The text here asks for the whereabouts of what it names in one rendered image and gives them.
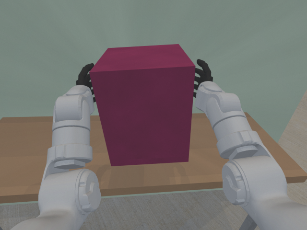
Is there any table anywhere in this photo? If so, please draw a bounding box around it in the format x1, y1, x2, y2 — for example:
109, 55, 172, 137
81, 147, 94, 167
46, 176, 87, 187
0, 112, 307, 230

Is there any robot left upper arm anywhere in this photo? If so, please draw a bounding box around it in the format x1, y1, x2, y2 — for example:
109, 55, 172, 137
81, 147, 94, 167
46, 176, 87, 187
10, 169, 101, 230

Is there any robot right upper arm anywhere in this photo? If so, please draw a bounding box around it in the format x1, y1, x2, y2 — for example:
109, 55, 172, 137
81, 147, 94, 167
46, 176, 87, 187
222, 155, 307, 230

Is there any carton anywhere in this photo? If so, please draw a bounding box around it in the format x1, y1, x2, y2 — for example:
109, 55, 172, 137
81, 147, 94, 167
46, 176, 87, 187
89, 44, 195, 166

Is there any left robot hand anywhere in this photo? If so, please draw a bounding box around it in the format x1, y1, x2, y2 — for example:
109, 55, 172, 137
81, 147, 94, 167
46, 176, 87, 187
76, 63, 96, 102

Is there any robot left forearm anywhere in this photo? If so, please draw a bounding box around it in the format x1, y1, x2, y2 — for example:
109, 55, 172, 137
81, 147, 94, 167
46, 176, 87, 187
38, 85, 94, 209

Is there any robot right forearm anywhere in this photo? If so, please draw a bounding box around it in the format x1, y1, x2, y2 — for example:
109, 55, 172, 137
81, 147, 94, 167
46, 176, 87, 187
195, 81, 287, 187

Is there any right robot hand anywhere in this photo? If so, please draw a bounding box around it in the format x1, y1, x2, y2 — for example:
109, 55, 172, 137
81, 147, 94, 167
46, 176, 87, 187
193, 59, 213, 97

